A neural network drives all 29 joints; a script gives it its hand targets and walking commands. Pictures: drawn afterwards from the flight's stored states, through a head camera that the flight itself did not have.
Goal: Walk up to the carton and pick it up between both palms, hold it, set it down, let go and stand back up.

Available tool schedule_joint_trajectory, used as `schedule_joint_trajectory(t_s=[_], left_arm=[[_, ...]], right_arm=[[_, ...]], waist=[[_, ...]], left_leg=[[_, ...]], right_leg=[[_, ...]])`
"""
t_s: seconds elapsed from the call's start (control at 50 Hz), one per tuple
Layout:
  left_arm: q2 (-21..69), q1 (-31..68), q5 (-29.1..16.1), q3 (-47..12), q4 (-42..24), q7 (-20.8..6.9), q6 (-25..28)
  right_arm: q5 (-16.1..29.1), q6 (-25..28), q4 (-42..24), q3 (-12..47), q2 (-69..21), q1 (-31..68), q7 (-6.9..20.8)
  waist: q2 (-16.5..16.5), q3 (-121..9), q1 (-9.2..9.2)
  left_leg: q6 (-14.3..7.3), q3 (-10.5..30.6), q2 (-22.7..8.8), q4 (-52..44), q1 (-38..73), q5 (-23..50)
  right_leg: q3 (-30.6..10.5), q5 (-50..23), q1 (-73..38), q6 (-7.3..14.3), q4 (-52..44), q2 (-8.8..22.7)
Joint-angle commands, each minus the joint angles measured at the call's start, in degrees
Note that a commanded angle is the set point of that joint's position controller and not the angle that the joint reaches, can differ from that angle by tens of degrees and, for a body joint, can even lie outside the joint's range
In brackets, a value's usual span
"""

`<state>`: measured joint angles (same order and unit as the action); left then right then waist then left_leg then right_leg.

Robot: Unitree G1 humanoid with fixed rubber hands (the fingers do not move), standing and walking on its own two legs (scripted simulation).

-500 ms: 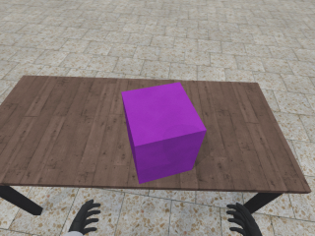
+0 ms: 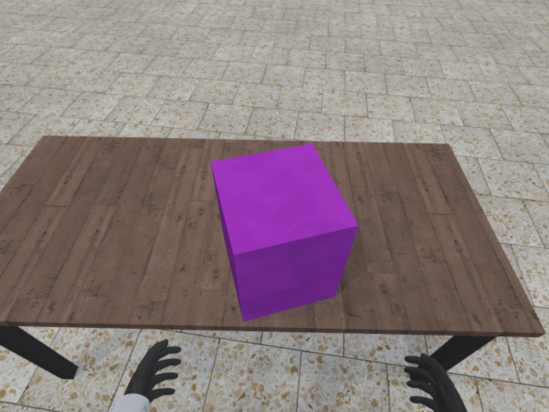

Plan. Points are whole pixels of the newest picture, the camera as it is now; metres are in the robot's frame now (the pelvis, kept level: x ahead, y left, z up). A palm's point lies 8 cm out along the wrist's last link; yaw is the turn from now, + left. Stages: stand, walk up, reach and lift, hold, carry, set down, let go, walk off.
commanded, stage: stand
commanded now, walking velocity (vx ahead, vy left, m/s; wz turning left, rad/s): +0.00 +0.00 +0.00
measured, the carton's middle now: (277, 233) +0.44 +0.03 -0.07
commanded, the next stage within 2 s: none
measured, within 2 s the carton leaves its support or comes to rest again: neither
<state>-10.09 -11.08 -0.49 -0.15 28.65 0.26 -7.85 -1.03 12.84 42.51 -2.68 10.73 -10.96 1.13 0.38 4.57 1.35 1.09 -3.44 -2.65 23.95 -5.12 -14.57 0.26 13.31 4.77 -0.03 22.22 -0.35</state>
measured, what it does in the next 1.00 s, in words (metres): shifts its weight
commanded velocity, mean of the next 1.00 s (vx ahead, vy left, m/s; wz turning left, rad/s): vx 0.00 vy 0.00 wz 0.00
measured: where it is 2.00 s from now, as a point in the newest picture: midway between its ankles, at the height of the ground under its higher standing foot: outside the picture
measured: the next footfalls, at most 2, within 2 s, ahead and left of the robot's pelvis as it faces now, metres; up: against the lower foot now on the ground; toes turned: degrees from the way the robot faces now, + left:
none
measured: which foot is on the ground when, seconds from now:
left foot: down 0.00-1.00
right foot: down 0.00-1.00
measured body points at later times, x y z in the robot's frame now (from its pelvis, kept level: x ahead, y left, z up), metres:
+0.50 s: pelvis -0.03 +0.01 +0.00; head -0.06 +0.03 +0.45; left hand +0.02 +0.27 -0.14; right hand +0.01 -0.24 -0.13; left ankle -0.01 +0.12 -0.74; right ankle -0.01 -0.12 -0.74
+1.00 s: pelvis -0.07 +0.02 -0.01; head -0.09 +0.03 +0.44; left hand -0.10 +0.27 -0.16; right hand -0.05 -0.23 -0.14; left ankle -0.01 +0.12 -0.74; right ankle -0.01 -0.12 -0.74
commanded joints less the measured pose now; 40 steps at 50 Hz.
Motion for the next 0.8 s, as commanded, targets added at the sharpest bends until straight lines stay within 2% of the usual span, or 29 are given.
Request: schedule_joint_trajectory(t_s=[0.0, 0.02, 0.04, 0.08, 0.16, 0.32, 0.48, 0.62, 0.78], left_arm=[[-11.1, -5.1, 1.9, 4.3, 2.8, 1.0, 8.1], [-11.3, -3.7, 1.9, 4.0, 2.8, 1.0, 9.2], [-10.3, -2.8, 2.0, 3.7, 3.1, 0.9, 9.8], [-9.5, -2.4, 1.8, 3.2, 4.2, 0.6, 10.5], [-9.5, -2.6, 1.7, 2.8, 7.2, 0.2, 10.6], [-10.8, -5.3, 1.6, 2.0, 12.1, 0.3, 10.7], [-11.3, -8.2, 1.5, 0.9, 16.7, 0.6, 10.0], [-10.7, -11.4, 1.7, 0.7, 19.9, 0.6, 9.6], [-9.8, -14.3, 1.8, 1.0, 22.1, 0.8, 9.4]], right_arm=[[0.4, -6.6, -5.0, -1.5, 9.6, -1.8, -2.5], [0.5, -7.5, -5.5, -1.4, 10.0, -2.4, -2.5], [0.7, -8.1, -5.3, -1.2, 9.9, -3.2, -2.4], [1.0, -8.8, -5.0, -1.0, 9.5, -4.3, -2.6], [0.6, -9.3, -4.6, -0.7, 10.0, -5.1, -2.4], [0.6, -9.5, -2.6, 0.0, 11.3, -9.1, -2.3], [0.9, -10.0, 0.2, 0.8, 11.4, -13.1, -2.3], [0.9, -10.6, 1.6, 0.4, 12.0, -14.5, -2.3], [0.6, -11.3, 2.8, -0.2, 11.5, -15.7, -2.4]], waist=[[1.9, -12.0, -0.55], [1.7, -12.1, -1.22], [0.8, -12.7, -1.39], [0.5, -9.7, -2.05], [-0.5, -4.1, -2.09], [-0.6, -2.6, -1.80], [-0.4, 0.4, -1.52], [-2.4, 2.8, -1.05], [-2.4, 3.1, -1.33]], left_leg=[[-1.5, 3.7, -2.3, 2.7, -2.1, 18.9], [-2.1, 4.4, -3.3, 3.3, -0.2, 21.9], [-2.1, 4.5, -3.6, 3.6, -0.4, 22.4], [-1.6, 4.6, -3.4, 2.8, -2.0, 18.3], [-1.7, 5.3, -3.4, 1.3, -5.1, 14.5], [-2.1, 6.8, -3.2, -1.3, -7.2, 8.7], [-2.1, 7.9, -2.5, -4.4, -11.8, -2.1], [-2.5, 10.7, -3.1, -8.8, -18.0, -15.3], [-2.7, 11.7, -3.1, -9.6, -19.3, -20.1]], right_leg=[[-3.4, -20.4, 1.6, 0.2, 0.6, 4.8], [-4.3, -23.9, 1.4, 0.4, 1.6, 5.9], [-4.3, -23.7, 1.6, 0.5, 1.6, 6.0], [-4.1, -19.8, 3.1, 0.3, 0.0, 5.8], [-4.0, -16.0, 5.1, 0.3, -1.5, 5.6], [-3.9, -8.1, 4.3, 0.1, -2.6, 5.5], [-3.7, 1.3, 5.8, -0.6, -2.8, 5.3], [-2.5, 6.5, 6.8, -1.2, -0.7, 4.1], [-2.2, 9.8, 9.4, -1.4, 0.2, 3.7]])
